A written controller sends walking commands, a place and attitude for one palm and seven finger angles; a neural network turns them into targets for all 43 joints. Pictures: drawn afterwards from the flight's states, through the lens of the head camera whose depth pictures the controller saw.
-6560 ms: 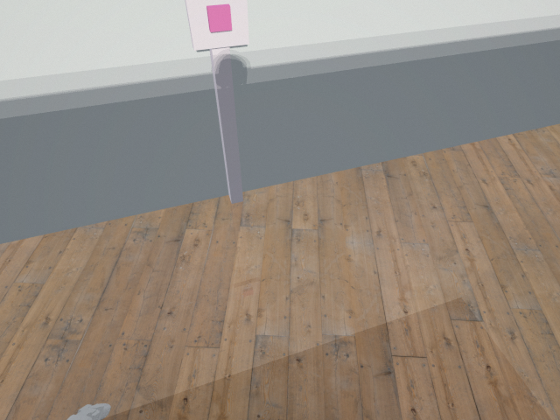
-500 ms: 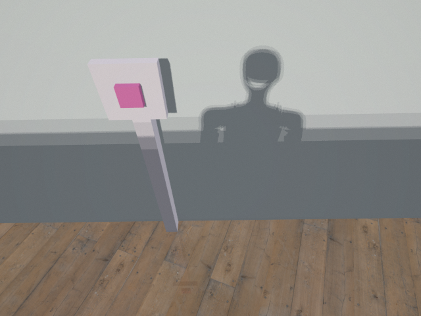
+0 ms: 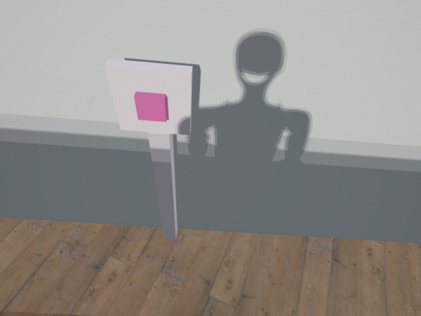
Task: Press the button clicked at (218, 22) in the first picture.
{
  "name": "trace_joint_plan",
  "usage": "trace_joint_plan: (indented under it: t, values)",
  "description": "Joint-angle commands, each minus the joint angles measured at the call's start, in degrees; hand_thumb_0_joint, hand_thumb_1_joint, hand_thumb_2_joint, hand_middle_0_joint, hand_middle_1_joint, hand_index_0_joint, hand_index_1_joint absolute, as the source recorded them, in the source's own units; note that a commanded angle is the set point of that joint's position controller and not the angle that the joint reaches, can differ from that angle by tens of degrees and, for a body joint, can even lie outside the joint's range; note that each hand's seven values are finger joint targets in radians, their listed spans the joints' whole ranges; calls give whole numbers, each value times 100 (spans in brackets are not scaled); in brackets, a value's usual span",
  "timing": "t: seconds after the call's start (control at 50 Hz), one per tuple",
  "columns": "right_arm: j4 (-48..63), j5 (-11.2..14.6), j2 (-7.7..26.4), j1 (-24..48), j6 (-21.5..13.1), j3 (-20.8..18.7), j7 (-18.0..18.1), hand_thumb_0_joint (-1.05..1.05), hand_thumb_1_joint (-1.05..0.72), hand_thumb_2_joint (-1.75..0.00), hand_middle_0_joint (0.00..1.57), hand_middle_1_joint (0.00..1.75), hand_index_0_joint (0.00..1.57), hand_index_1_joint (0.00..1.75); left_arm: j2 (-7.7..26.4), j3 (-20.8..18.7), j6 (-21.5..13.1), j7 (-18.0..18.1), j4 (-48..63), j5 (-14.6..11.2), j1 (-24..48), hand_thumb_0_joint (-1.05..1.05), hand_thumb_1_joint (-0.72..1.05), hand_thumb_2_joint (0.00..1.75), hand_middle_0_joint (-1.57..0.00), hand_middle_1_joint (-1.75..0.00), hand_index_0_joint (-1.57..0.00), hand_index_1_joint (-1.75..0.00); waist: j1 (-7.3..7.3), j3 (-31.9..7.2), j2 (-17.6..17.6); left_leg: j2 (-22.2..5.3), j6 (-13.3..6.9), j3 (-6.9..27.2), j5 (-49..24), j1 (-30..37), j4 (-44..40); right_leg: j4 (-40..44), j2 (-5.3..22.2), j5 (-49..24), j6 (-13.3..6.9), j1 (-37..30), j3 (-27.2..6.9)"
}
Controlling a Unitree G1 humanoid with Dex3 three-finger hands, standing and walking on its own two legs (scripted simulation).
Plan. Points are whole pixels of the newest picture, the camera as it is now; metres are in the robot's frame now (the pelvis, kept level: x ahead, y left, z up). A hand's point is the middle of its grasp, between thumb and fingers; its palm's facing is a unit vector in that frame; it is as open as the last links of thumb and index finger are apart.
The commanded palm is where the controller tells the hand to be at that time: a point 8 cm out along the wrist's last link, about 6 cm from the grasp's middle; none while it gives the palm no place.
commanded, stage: come to a stop and stand still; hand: left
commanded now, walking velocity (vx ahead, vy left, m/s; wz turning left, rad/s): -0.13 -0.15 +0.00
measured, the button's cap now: (151, 106) +0.52 +0.19 +0.09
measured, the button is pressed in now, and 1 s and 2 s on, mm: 0 0 0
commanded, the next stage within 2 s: look again from close up in 0.80 s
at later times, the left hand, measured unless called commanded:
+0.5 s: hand out of the picture +0.10 +0.15 -0.16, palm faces -0.02 -0.96 -0.26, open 7.4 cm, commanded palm none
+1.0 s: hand out of the picture +0.06 +0.18 -0.16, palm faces +0.01 -0.95 -0.31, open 7.4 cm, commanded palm none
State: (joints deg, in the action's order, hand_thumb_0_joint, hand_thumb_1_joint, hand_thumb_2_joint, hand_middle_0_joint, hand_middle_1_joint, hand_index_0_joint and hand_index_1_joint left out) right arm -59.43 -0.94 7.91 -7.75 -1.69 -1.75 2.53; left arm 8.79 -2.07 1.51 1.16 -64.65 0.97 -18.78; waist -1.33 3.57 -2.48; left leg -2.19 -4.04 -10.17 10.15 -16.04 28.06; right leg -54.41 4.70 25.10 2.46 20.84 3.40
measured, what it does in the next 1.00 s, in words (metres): steps on the spot: right foot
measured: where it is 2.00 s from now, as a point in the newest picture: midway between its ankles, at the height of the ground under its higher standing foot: outside the picture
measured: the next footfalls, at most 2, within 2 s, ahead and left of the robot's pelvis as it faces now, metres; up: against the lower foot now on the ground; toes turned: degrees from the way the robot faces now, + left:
right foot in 0.32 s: +0.05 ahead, -0.19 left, +0.00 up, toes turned -3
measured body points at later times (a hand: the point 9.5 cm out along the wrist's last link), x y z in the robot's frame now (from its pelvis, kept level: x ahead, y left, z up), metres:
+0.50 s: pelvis -0.01 -0.06 -0.02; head -0.01 -0.06 +0.43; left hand +0.10 +0.20 -0.14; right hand +0.02 -0.34 -0.15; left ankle +0.06 +0.07 -0.74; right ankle +0.00 -0.19 -0.74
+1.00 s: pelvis +0.01 -0.06 +0.00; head +0.00 -0.06 +0.45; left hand +0.06 +0.23 -0.13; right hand +0.10 -0.34 -0.13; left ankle +0.06 +0.07 -0.74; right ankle +0.00 -0.19 -0.74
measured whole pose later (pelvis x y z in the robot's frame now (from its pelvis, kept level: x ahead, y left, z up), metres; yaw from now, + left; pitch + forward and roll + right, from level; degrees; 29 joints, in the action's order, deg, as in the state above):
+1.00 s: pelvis +0.01 -0.06 +0.00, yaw +1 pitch -3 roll -1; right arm -59.7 -1.1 17.5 -7.9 0.2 -0.4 -0.5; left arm 18.0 -0.1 0.2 -0.1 -59.2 0.8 -11.6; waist 0.0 2.0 0.6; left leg -3.1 1.0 -1.7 9.0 -14.8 26.8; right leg -26.2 2.3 14.6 1.1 8.5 4.5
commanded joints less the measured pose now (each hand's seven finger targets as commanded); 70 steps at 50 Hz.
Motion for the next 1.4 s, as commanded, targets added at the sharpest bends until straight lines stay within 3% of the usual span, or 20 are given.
trace_joint_plan:
  t: [0.0, 0.08, 0.2, 0.22, 0.24, 0.26, 0.28, 0.3, 0.32, 0.34, 0.36, 0.38, 0.42, 0.44, 0.46, 0.48, 0.54, 0.64, 1.04, 1.38]
  values:
    - [74, 10, 984, -482, 83, -223, 57, 0, -90, -90, 20, 30, 20, 30, 367, -155, 171, 20, 303, 78, -536, 0, 90, 90, -20, -30, -20, -30, 93, -368, 767, -1856, -516, 1353, -1541, 290, -1362, -690, 46, -288, 45, 395, -311]
    - [167, -18, 1026, -440, 112, -301, 39, 0, -90, -90, 20, 30, 20, 30, 457, -237, 235, -3, 647, 87, -146, 0, 90, 90, -20, -30, -20, -30, 134, -353, 909, -1821, -545, 1252, -1416, 368, -1287, -741, -17, -379, 87, 657, -339]
    - [147, -74, 1090, -590, 175, -373, -67, 0, -90, -90, 20, 30, 20, 30, 374, -147, 136, -7, 936, 48, 353, 0, 90, 90, -20, -30, -20, -30, 273, -414, 1308, -1654, -502, 1348, -499, 353, -1269, 884, -94, -82, -17, 22, -15]
    - [759, -85, 2024, -236, 187, -429, 20, 0, -90, -90, 20, 30, 20, 30, 1377, -81, 51, -64, 1475, 130, 534, 0, 90, 90, -20, -30, -20, -30, 113, -164, 827, -1559, -424, 1812, 371, -221, -1206, 1808, -25, 176, -188, -384, -50]
    - [925, -146, 1789, 33, 123, -496, -26, 0, -90, -90, 20, 30, 20, 30, 888, -170, 31, -99, 1407, 46, -30, 0, 90, 90, -20, -30, -20, -30, -232, -766, 187, -1484, -125, 1473, 954, -481, -306, 2671, 10, -708, -273, -802, -198]
    - [895, -101, 1203, -500, 144, -394, -60, 0, -90, -90, 20, 30, 20, 30, 996, -148, -34, -39, 1431, 111, 76, 0, 90, 90, -20, -30, -20, -30, 34, -969, -766, -587, 170, 867, 871, -642, 585, 3424, 225, -1243, -453, -1073, -479]
    - [988, -55, 838, -648, 176, -320, -99, 0, -90, -90, 20, 30, 20, 30, 1365, -211, -68, 28, 1596, 143, 390, 0, 90, 90, -20, -30, -20, -30, 156, -795, -1440, -59, 385, 460, 1342, -1070, 1175, 3618, 937, -1035, -831, -978, -1289]
    - [1103, -51, 904, -552, 216, -339, -146, 0, -90, -90, 20, 30, 20, 30, 1593, -214, -77, 42, 1797, 158, 730, 0, 90, 90, -20, -30, -20, -30, 206, -686, -661, 1, 360, 656, 1618, -730, 1508, 3552, 1064, -676, -1032, -451, -1255]
    - [1126, -49, 1103, -600, 211, -388, -165, 0, -90, -90, 20, 30, 20, 30, 1753, -270, -137, 48, 1941, 152, 1051, 0, 90, 90, -20, -30, -20, -30, 370, -753, -466, 71, 329, 600, 1400, -605, 1389, 3435, 854, -700, -1004, -406, -1062]
    - [1103, -71, 1268, -663, 173, -413, -140, 0, -90, -90, 20, 30, 20, 30, 1865, -329, -181, 64, 1978, 111, 1197, 0, 90, 90, -20, -30, -20, -30, 382, -648, -826, 14, 268, 719, 996, -511, 1230, 3251, 794, -860, -978, -234, -1063]
    - [1066, -70, 1401, -738, 126, -431, -133, 0, -90, -90, 20, 30, 20, 30, 1827, -315, -192, 64, 1984, 83, 1309, 0, 90, 90, -20, -30, -20, -30, 430, -505, -712, -49, 228, 823, 665, -285, 998, 3113, 706, -792, -919, -43, -903]
    - [1011, -66, 1452, -819, 92, -427, -142, 0, -90, -90, 20, 30, 20, 30, 1735, -287, -168, 57, 1971, 68, 1299, 0, 90, 90, -20, -30, -20, -30, 456, -359, -299, -130, 200, 970, 522, -64, 704, 2984, 519, -367, -808, 214, -744]
    - [1035, -87, 1740, -761, 72, -445, -169, 0, -90, -90, 20, 30, 20, 30, 1690, -262, -136, 33, 1975, 57, 1184, 0, 90, 90, -20, -30, -20, -30, 363, 34, 508, -462, 90, 1566, 1122, -333, -41, 2754, 101, 366, -605, 356, -451]
    - [1051, -99, 1859, -661, 68, -467, -171, 0, -90, -90, 20, 30, 20, 30, 1703, -273, -146, 19, 1953, 49, 1083, 0, 90, 90, -20, -30, -20, -30, 272, 173, 838, -562, 52, 1769, 1516, -692, -355, 2669, -34, 323, -534, 143, -377]
    - [1068, -97, 1898, -531, 69, -450, -172, 0, -90, -90, 20, 30, 20, 30, 1741, -277, -182, 6, 1865, 35, 951, 0, 90, 90, -20, -30, -20, -30, 168, 175, 787, -555, 49, 1820, 1676, -930, -441, 2701, -59, 134, -524, -166, -378]
    - [1079, -92, 1881, -460, 67, -414, -178, 0, -90, -90, 20, 30, 20, 30, 1788, -274, -218, -3, 1798, 24, 871, 0, 90, 90, -20, -30, -20, -30, 123, 65, 490, -467, 84, 1703, 1517, -961, -315, 2832, 9, 29, -563, -394, -498]
    - [981, -68, 1797, -513, 33, -326, -191, 0, -90, -90, 20, 30, 20, 30, 1872, -236, -283, -23, 1696, 14, 1037, 0, 90, 90, -20, -30, -20, -30, 240, -321, 39, -276, 194, 1278, 628, -306, 79, 3202, 333, -193, -654, -401, -760]
    - [791, -46, 1932, -371, 30, -252, -221, 0, -90, -90, 20, 30, 20, 30, 1956, -156, -307, -37, 1537, 0, 1138, 0, 90, 90, -20, -30, -20, -30, 237, -342, 120, -356, 253, 1250, 20, 48, -74, 3287, 315, -767, -562, -531, -662]
    - [120, 33, 1990, 180, 30, -101, -246, 0, -90, -90, 20, 30, 20, 30, 1906, 12, -311, -15, 758, -8, 776, 0, 90, 90, -20, -30, -20, -30, 143, -406, 252, -487, 286, 1295, -482, 538, -639, 3571, 288, -1492, -363, -1018, -457]
    - [-100, 47, 1939, 92, 42, -124, -248, 0, -90, -90, 20, 30, 20, 30, 1713, 45, -263, 17, 503, 21, 494, 0, 90, 90, -20, -30, -20, -30, 122, -230, 378, -501, 289, 1520, 456, 327, -1181, 3683, 272, -1103, -299, -1145, -374]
